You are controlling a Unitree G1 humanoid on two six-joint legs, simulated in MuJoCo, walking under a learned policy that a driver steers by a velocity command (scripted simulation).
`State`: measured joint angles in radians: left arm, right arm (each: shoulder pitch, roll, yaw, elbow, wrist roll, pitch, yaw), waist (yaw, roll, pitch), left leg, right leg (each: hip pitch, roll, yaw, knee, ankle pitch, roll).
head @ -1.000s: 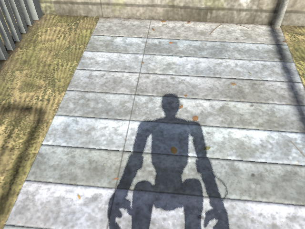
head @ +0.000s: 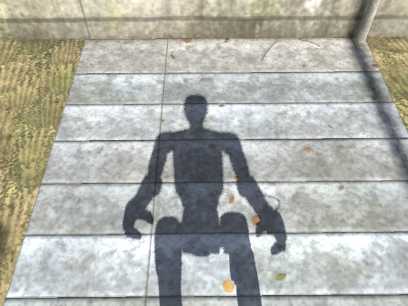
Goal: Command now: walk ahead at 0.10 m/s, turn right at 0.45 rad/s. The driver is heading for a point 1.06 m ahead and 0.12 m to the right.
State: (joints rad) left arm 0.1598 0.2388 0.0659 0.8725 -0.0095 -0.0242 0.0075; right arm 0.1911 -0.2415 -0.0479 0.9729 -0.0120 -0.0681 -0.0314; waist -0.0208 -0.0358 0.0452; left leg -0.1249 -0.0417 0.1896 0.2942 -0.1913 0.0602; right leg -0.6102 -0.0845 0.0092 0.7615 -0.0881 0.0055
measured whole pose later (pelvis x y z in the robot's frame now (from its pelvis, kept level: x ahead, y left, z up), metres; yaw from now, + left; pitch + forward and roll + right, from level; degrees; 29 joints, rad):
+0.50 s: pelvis +0.08 -0.02 -0.01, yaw -14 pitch +3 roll +1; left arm 0.15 0.27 0.07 0.71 0.01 0.01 0.03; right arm 0.12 -0.28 -0.07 0.88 0.01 0.00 -0.04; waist 0.01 0.01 0.02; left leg -0.45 0.02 -0.06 0.78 -0.35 -0.07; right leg -0.37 0.08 0.09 0.47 -0.15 -0.06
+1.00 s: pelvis +0.10 +0.00 -0.01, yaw -15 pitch -1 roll +0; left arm 0.23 0.25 0.06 0.81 0.00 0.01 0.02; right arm 0.17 -0.25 -0.04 0.94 0.01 -0.03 -0.01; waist -0.01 0.01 0.00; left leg -0.25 0.01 -0.01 0.61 -0.40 0.02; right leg -0.23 0.01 0.04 0.57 -0.35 0.00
